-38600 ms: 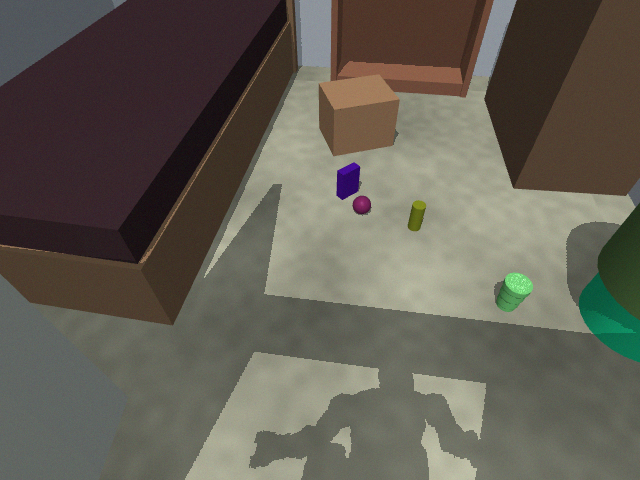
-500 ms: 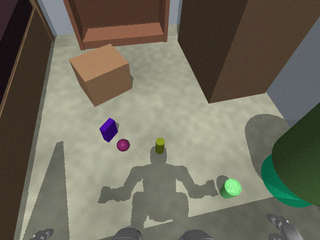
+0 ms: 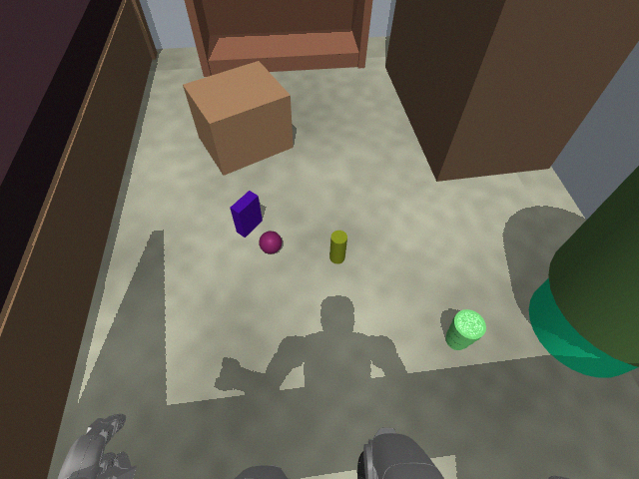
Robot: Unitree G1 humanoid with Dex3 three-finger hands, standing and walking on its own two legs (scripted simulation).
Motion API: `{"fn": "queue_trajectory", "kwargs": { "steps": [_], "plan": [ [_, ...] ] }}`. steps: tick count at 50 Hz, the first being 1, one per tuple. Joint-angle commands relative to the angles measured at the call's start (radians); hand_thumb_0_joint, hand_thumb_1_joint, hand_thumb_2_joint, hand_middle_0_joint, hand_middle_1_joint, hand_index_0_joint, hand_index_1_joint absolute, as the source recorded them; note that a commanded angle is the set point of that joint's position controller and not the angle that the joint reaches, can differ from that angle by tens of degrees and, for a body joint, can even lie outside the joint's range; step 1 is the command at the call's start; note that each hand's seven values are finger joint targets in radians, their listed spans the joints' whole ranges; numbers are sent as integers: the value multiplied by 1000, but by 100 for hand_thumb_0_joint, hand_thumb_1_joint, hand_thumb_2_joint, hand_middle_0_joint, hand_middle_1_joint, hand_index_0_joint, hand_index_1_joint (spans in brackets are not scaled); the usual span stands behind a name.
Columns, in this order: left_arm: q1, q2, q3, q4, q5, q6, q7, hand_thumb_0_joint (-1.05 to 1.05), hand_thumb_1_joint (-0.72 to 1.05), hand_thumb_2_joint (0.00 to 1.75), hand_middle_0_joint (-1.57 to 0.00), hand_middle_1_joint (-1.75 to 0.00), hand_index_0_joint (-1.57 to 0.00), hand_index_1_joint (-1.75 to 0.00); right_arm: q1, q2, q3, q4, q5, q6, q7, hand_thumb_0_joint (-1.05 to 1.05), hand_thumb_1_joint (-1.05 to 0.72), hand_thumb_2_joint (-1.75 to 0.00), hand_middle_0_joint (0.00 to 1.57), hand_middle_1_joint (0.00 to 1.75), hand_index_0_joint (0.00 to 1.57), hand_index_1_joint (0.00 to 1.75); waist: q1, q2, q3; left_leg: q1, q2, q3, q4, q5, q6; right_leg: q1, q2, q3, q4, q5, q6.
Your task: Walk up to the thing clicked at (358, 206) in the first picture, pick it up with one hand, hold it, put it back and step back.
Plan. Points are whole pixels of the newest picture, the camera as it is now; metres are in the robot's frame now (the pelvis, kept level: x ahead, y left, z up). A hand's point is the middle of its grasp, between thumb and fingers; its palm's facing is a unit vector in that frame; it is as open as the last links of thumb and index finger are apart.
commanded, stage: step back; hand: left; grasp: from above
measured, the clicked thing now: (270, 242) +0.89 +0.19 -0.71
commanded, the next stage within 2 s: stand in 1.48 s
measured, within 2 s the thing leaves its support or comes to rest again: neither
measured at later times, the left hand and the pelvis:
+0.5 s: hand out of the picture -0.12 +0.25 -0.12, palm faces -0.04 -0.90 -0.43, open 7.4 cm; pelvis -0.17 -0.03 +0.01, yaw -4 degrees
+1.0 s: hand out of the picture -0.12 +0.22 -0.13, palm faces +0.03 -0.92 -0.39, open 7.4 cm; pelvis -0.18 -0.05 +0.01, yaw +1 degrees
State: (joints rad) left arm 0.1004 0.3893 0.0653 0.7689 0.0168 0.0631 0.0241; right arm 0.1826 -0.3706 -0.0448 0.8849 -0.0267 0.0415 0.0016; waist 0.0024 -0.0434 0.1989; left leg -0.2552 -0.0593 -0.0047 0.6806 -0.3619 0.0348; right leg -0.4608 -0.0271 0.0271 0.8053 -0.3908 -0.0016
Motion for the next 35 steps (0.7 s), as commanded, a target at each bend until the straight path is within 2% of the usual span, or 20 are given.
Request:
{"fn": "queue_trajectory", "kwargs": {
  "steps": [1, 2, 4, 8, 12, 14, 15, 16, 17, 18, 20, 21, 24, 27, 30, 31, 32, 33, 34, 35],
  "plan": [
    [-9, 187, 72, -52, -10, -11, 18, 0, 90, 90, -20, -30, -20, -30, -68, -289, -69, -95, -17, -36, -29, 0, -90, -90, 20, 30, 20, 30, 7, 99, -184, -103, 364, -334, -309, 496, 219, 18, 134, 197, 501, -176, -25],
    [51, 189, 69, -30, -14, -10, 18, 0, 90, 90, -20, -30, -20, -30, -105, -271, -64, -105, -18, -36, -33, 0, -90, -90, 20, 30, 20, 30, 39, 109, -172, -73, 324, -261, -294, 487, 184, -16, 138, 180, 527, -132, -25],
    [106, 198, 77, 2, -9, -12, 9, 0, 90, 90, -20, -30, -20, -30, -118, -243, -63, -112, -12, -35, -31, 0, -90, -90, 20, 30, 20, 30, 46, 163, -163, -45, 301, -214, -284, 452, 187, -8, 124, 139, 512, -105, 0],
    [74, 178, 61, -9, 3, -25, -2, 0, 90, 90, -20, -30, -20, -30, -36, -237, -67, -110, -11, -26, -25, 0, -90, -90, 20, 30, 20, 30, -23, 209, -202, 148, 297, -215, -262, 425, 213, -13, 91, 74, 239, -138, 44],
    [121, 172, 51, 27, 4, -41, -7, 0, 90, 90, -20, -30, -20, -30, -25, -276, -75, -115, -11, -8, -18, 0, -90, -90, 20, 30, 20, 30, -29, 266, -296, 179, 307, -207, -231, 384, 186, 135, 52, -14, -110, -107, 15],
    [233, 166, 52, 88, 7, -47, -13, 0, 90, 90, -20, -30, -20, -30, -79, -301, -80, -118, -1, 5, -15, 0, -90, -90, 20, 30, 20, 30, 29, 257, -320, 75, 292, -186, -218, 239, 143, 287, 56, -60, -351, 25, -23],
    [257, 187, 61, 113, 17, -52, -12, 0, 90, 90, -20, -30, -20, -30, -84, -272, -72, -117, 3, 10, -12, 0, -90, -90, 20, 30, 20, 30, 36, 201, -294, -40, 255, -168, -180, 124, 89, 340, 44, -11, -393, 47, -47],
    [261, 243, 79, 109, 33, -55, -12, 0, 90, 90, -20, -30, -20, -30, -77, -218, -57, -128, 6, 8, -9, 0, -90, -90, 20, 30, 20, 30, 30, 30, -237, -244, 155, -115, -53, -69, 24, 372, -82, 228, -442, -99, -90],
    [191, 357, 106, 73, 34, -50, -15, 0, 90, 90, -20, -30, -20, -30, -143, -180, -53, -150, 8, 3, -23, 0, -90, -90, 20, 30, 20, 30, 81, -202, -167, -282, -10, -72, 181, -207, -37, 124, -330, 495, -566, -222, -220],
    [96, 387, 108, 36, 36, -56, -9, 0, 90, 90, -20, -30, -20, -30, -145, -222, -69, -138, 4, 10, -30, 0, -90, -90, 20, 30, 20, 30, 67, -190, -86, -233, 23, -182, 375, -205, -58, -68, -427, 585, -622, -278, -296],
    [-30, 286, 78, 8, 31, -71, 2, 0, 90, 90, -20, -30, -20, -30, -69, -231, -72, -88, 13, 1, -24, 0, -90, -90, 20, 30, 20, 30, -18, -22, -74, -236, -22, -201, 468, -70, -49, -9, -260, 297, -496, -34, -214],
    [-30, 258, 78, 13, 33, -76, 1, 0, 90, 90, -20, -30, -20, -30, -32, -219, -67, -71, 18, -7, -21, 0, -90, -90, 20, 30, 20, 30, -25, -36, -106, -223, -33, -166, 461, -43, -50, 55, -204, 211, -459, 23, -178],
    [52, 254, 83, 31, 40, -89, -8, 0, 90, 90, -20, -30, -20, -30, -13, -216, -60, -58, 5, -25, -9, 0, -90, -90, 20, 30, 20, 30, 30, -100, -151, -250, 14, -99, 309, -66, -67, 230, -175, 196, -445, -122, -163],
    [102, 278, 91, 54, 42, -89, -15, 0, 90, 90, -20, -30, -20, -30, -63, -206, -58, -53, -9, -42, 5, 0, -90, -90, 20, 30, 20, 30, 75, -154, -109, -214, 52, -45, 63, -156, -64, 261, -222, 251, -495, -321, -179],
    [68, 271, 76, 55, 28, -71, -25, 0, 90, 90, -20, -30, -20, -30, 43, -188, -63, 12, -3, -67, 5, 0, -90, -90, 20, 30, 20, 30, 12, -121, -134, 55, 28, 27, -291, -24, -27, 175, -193, 165, -394, -148, -147],
    [93, 222, 58, 60, 29, -66, -27, 0, 90, 90, -20, -30, -20, -30, 81, -197, -75, 38, -7, -77, -1, 0, -90, -90, 20, 30, 20, 30, 0, -33, -169, 166, 29, -11, -338, 22, -18, 133, -145, 98, -282, -72, -118],
    [112, 164, 41, 53, 21, -65, -30, 0, 90, 90, -20, -30, -20, -30, 108, -250, -89, 39, -15, -86, -7, 0, -90, -90, 20, 30, 20, 30, -9, 134, -183, 263, 171, -278, -404, -156, 32, -30, -66, 22, -124, -83, -63],
    [38, 175, 44, 50, 6, -65, -30, 0, 90, 90, -20, -30, -20, -30, 98, -361, -103, 32, -20, -87, -5, 0, -90, -90, 20, 30, 20, 30, -38, 242, -139, 126, 380, -607, -497, -527, 163, -139, 21, -62, 28, -182, -19],
    [-4, 246, 68, 53, 15, -70, -29, 0, 90, 90, -20, -30, -20, -30, 78, -374, -109, 20, -9, -91, -2, 0, -90, -90, 20, 30, 20, 30, -47, 172, -48, -19, 432, -649, -536, -548, 234, -89, -23, 39, 131, -169, -23],
    [11, 227, 62, 62, 8, -74, -35, 0, 90, 90, -20, -30, -20, -30, 47, -305, -89, 15, -13, -101, -5, 0, -90, -90, 20, 30, 20, 30, -17, 85, -49, 26, 370, -533, -481, -369, 203, -88, -30, 66, 132, -99, -28]
  ]
}}
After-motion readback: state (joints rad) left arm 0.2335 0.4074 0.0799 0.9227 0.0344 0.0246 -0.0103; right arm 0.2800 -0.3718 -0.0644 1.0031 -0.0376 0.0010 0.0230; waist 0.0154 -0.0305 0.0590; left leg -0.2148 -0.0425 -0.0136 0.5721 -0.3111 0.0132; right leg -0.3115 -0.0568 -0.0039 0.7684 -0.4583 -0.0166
